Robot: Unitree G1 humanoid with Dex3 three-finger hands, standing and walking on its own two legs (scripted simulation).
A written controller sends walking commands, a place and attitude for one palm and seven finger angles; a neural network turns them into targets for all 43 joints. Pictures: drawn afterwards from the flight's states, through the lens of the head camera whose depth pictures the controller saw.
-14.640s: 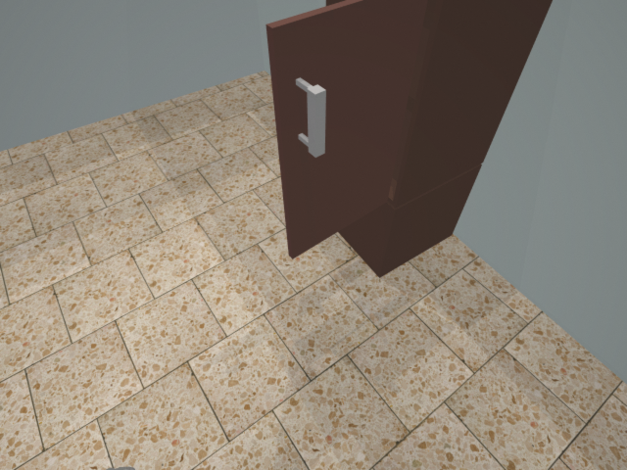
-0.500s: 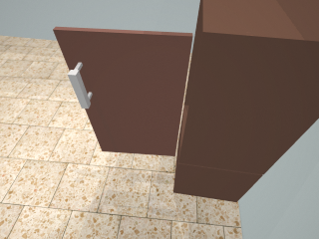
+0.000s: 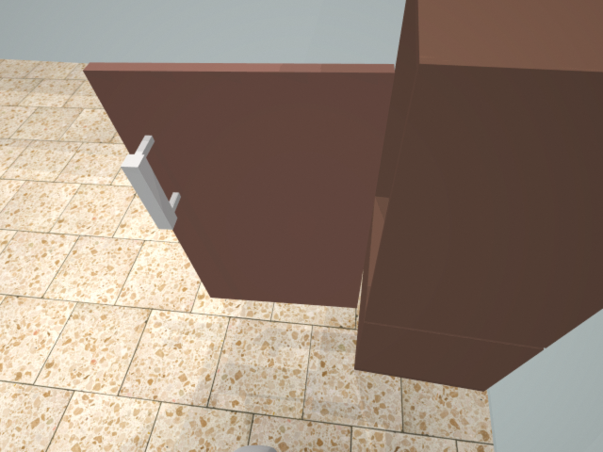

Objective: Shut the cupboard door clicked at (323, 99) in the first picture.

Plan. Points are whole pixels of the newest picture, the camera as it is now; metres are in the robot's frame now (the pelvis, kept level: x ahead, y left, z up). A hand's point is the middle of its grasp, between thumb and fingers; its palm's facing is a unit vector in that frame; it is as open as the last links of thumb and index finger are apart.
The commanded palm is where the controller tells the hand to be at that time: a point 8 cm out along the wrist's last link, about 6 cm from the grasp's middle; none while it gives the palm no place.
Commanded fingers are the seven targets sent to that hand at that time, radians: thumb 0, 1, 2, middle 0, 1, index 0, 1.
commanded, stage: shuffle to correct the standing spot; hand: left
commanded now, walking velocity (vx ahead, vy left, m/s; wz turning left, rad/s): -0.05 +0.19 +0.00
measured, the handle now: (157, 184) +0.44 +0.25 +0.10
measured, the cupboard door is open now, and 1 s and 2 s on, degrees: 94 94 94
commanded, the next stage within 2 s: come to a stop and stand still in 0.08 s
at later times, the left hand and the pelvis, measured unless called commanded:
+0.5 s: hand out of the picture +0.02 +0.28 -0.18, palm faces +0.06 -0.98 -0.20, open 7.4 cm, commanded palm none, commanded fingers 0.00 0.90 0.90 -0.20 -0.30 -0.20 -0.30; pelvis +0.01 +0.08 +0.01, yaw +0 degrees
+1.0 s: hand out of the picture +0.01 +0.20 -0.16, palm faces +0.02 -0.98 -0.21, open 7.3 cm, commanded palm none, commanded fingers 0.00 0.90 0.90 -0.20 -0.30 -0.20 -0.30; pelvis -0.02 +0.02 +0.01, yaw +0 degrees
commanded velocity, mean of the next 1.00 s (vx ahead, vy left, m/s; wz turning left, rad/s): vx -0.01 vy -0.06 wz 0.00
